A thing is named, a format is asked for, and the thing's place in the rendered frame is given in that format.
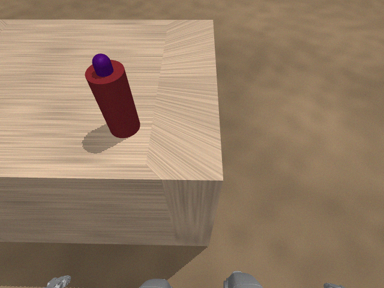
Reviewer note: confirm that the left robot hand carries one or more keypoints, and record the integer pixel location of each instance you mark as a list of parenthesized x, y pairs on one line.
[(60, 282)]

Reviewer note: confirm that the bottle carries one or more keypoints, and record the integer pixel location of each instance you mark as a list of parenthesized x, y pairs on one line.
[(109, 84)]

